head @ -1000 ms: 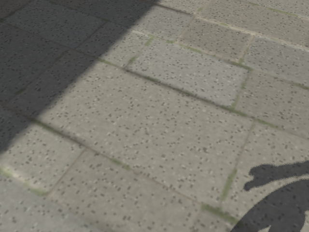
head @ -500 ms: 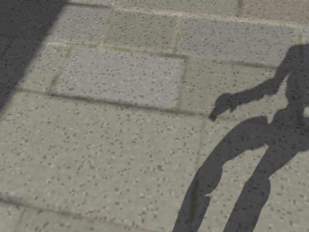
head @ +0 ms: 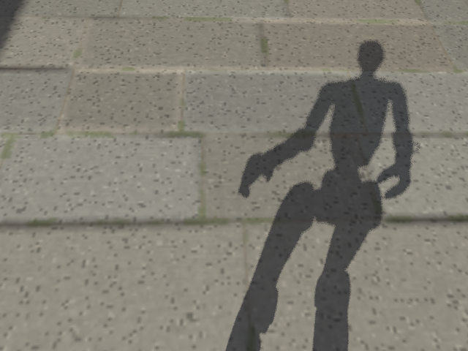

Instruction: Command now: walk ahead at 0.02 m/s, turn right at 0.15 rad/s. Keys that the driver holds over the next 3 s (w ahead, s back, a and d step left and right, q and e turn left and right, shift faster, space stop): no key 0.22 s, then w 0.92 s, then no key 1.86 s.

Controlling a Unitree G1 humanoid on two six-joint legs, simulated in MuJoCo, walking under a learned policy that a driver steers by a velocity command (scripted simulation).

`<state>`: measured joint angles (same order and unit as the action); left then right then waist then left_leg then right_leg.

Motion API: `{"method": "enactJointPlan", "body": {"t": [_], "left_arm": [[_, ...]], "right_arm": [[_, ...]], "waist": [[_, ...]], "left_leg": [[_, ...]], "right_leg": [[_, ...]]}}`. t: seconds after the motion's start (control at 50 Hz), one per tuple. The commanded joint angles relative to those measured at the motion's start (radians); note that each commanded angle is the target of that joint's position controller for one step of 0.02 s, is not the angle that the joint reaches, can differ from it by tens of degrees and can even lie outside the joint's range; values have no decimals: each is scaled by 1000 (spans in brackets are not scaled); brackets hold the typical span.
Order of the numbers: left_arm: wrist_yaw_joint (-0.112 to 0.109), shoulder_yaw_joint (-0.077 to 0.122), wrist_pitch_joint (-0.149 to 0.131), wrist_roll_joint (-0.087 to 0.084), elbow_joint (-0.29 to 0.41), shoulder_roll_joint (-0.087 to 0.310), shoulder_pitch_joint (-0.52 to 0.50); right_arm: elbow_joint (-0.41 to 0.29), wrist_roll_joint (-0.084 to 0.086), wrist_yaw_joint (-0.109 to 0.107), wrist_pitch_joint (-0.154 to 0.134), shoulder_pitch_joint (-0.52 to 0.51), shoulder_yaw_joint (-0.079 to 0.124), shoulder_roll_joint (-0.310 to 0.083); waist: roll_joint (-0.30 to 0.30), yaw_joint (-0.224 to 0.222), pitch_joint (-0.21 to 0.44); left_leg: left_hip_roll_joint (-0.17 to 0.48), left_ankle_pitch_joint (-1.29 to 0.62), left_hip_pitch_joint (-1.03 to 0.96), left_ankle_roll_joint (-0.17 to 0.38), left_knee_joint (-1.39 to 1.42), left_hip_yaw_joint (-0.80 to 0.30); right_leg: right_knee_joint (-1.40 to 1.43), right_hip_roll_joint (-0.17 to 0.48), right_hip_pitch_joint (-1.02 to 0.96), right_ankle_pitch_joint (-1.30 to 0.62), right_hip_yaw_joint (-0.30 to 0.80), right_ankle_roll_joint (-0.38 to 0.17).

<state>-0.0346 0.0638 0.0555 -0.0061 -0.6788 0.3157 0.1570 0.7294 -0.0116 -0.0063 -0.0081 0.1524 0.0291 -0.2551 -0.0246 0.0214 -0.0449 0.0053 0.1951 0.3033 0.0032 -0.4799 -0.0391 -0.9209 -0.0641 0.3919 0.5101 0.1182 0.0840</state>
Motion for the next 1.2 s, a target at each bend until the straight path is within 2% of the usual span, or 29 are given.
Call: {"method": "enactJointPlan", "body": {"t": [0.02, 0.08, 0.12, 0.14, 0.18, 0.22, 0.26, 0.32, 0.36, 0.42, 0.46, 0.48, 0.5, 0.52, 0.54, 0.62, 0.72, 0.84, 0.88, 0.92, 0.94, 0.96, 0.98, 1.0, 1.02, 1.04, 1.08, 1.14, 1.2], "left_arm": [[5, 1, -10, -3, 39, 18, 22], [14, 8, -15, -2, 0, 36, 60], [8, 18, -15, 20, 14, 114, 44], [10, 24, -14, 26, -11, 133, 21], [20, 0, -24, 34, -10, 40, -2], [18, 2, -40, 28, -27, 59, 7], [11, 3, -45, 19, -56, 66, 58], [8, 22, -49, 7, -69, 136, 129], [4, 21, -67, -1, -78, 129, 133], [10, 15, -79, -22, -70, 105, 62], [13, 4, -83, -11, -57, 60, 20], [13, -15, -92, -2, -27, -10, -2], [7, -4, -111, -13, 11, 26, -10], [10, 13, -123, -28, -2, 80, 16], [20, 13, -134, -34, -19, 78, 25], [45, 13, -144, -12, -33, 36, -10], [62, -15, -145, -9, 18, -26, -153], [85, -13, -154, -19, 59, 19, -251], [85, 2, -156, -15, 47, 57, -195], [70, 42, -148, -14, -32, 124, 66], [56, 59, -141, -4, -69, 190, 245], [65, 64, -142, 3, -87, 247, 277], [66, 38, -146, -10, -84, 143, 243], [63, 25, -149, -11, -78, 106, 161], [63, 20, -151, -4, -71, 95, 96], [65, 16, -155, 7, -68, 74, 52], [68, 8, -165, 18, -74, 43, 20], [64, 12, -179, 5, -107, 67, 38], [49, 13, -170, 11, -133, 90, 59]], "right_arm": [[-53, 5, -3, 5, -36, 38, -146], [-34, 20, -1, 10, -12, 35, -149], [-22, 0, 9, -12, 33, 22, -127], [-23, -10, 15, -23, 58, 12, -86], [-12, -18, 14, -24, -19, 17, -115], [1, -10, 3, -15, -14, 19, -117], [17, -3, -5, -9, 6, 17, -104], [0, 24, -9, -26, -37, 23, -103], [-13, 38, 0, -54, -43, 29, -106], [25, 42, 27, -90, 45, 31, -94], [101, 27, 29, -91, 209, 51, -125], [113, 23, 24, -93, 306, 70, -209], [121, 18, 36, -96, 373, 85, -278], [105, 18, 34, -100, 302, 63, -211], [88, 17, 28, -102, 253, 52, -173], [84, 9, 23, -88, 237, 32, -129], [102, 16, 2, -68, 272, 38, -172], [134, 34, -5, -60, 307, 48, -190], [133, 33, -7, -53, 292, 57, -208], [125, 23, -12, -38, 276, 53, -200], [99, 1, -16, -36, 294, 34, -158], [89, 14, -5, -57, 436, -6, -8], [92, 42, 1, -79, 351, 20, -129], [55, 65, 6, -93, 238, 37, -178], [45, 57, 2, -102, 184, 34, -170], [45, 38, -1, -102, 165, 39, -161], [58, 32, 1, -82, 209, 38, -130], [39, 20, -3, -56, 163, 34, -107], [5, 4, -3, -61, 62, 29, -95]], "waist": [[226, -8, 139], [215, -28, 142], [98, -2, 154], [-86, 49, 151], [-52, 4, 90], [-42, -1, 45], [-70, -12, 43], [-173, -65, -74], [-195, -63, -118], [-144, 3, -76], [-66, 69, 6], [162, 94, 42], [340, 107, 58], [219, 64, -2], [167, 46, -45], [131, 33, -31], [109, 60, -40], [120, 45, -83], [133, -4, -28], [131, -138, 148], [12, -191, 296], [-274, -93, 433], [-184, -134, 352], [-135, -119, 190], [-39, -89, 121], [-16, -57, 80], [-50, -4, 81], [-32, 6, 24], [-12, -9, -11]], "left_leg": [[174, -414, -155, 182, 100, -159], [164, -302, -132, 158, 74, -158], [126, -117, -16, 58, 45, -122], [39, 25, -48, 1, 46, -19], [26, 8, -99, -45, 24, 2], [29, -38, -92, -38, 16, -1], [-8, 99, -71, -35, -26, 42], [-43, 245, 121, -18, -221, 96], [7, 272, 199, 24, -293, 44], [9, 179, 16, 75, -69, 66], [4, 26, -282, 64, 7, 34], [181, 164, -404, 133, 151, -261], [365, 278, -466, 270, 294, -649], [389, 345, -433, 288, 299, -649], [343, 337, -407, 256, 296, -539], [223, -57, -373, 180, 325, -242], [179, -235, -292, 181, 354, -80], [246, -267, -320, 168, 350, -57], [255, -516, -376, 146, 254, -39], [189, -751, -312, 101, -67, 20], [136, -445, -82, 71, -386, 44], [-67, 332, 264, 16, -721, -4], [-26, 368, 375, 32, -829, -111], [25, 277, 438, 46, -832, -81], [75, 182, 399, 49, -788, -58], [107, 121, 360, 43, -734, -52], [142, 68, 267, 33, -684, -59], [159, 16, 298, 0, -586, -38], [138, -133, 303, -32, -376, -7]], "right_leg": [[220, 41, -74, -70, -59, 16], [542, 33, -225, -327, -92, -25], [540, 150, -362, -534, 34, -90], [503, 170, -269, -431, 56, -145], [539, 141, -164, -250, 51, -145], [537, 125, -140, -280, 40, -122], [561, 118, -137, -85, 47, -134], [701, 256, -119, 282, 278, -251], [730, 324, -137, 235, 368, -301], [679, 276, -122, 50, 254, -265], [516, 180, 0, -110, 116, -206], [218, 57, 141, -131, -36, -130], [-35, -5, 305, 55, -52, -96], [-173, 60, 390, 51, 5, -107], [-206, 102, 420, -48, 5, -127], [-97, 164, 379, -282, -69, -127], [209, 133, 291, -463, -132, -68], [390, 105, 194, -539, -120, -109], [402, 75, 96, -480, -137, -145], [409, 32, -262, -460, -172, -199], [375, 224, -579, -407, 49, -261], [538, 445, -825, -79, 578, -421], [651, 422, -755, 63, 653, -388], [667, 395, -618, -1, 492, -345], [685, 359, -476, -147, 374, -326], [704, 321, -367, -268, 284, -317], [757, 278, -263, -362, 187, -319], [818, 268, -180, -415, 99, -341], [789, 227, -168, -760, -23, -320]]}}
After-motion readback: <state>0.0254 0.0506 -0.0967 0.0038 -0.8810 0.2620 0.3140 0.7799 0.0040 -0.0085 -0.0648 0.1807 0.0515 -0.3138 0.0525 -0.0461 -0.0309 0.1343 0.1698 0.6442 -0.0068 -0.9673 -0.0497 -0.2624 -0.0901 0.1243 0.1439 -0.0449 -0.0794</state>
